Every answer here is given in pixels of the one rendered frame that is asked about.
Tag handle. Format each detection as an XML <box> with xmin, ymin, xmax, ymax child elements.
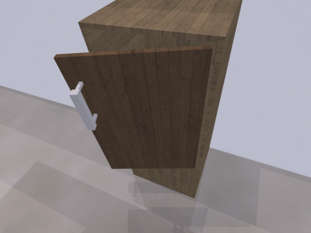
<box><xmin>69</xmin><ymin>82</ymin><xmax>98</xmax><ymax>131</ymax></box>

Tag cupboard door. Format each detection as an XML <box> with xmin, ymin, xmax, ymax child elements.
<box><xmin>54</xmin><ymin>45</ymin><xmax>213</xmax><ymax>169</ymax></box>

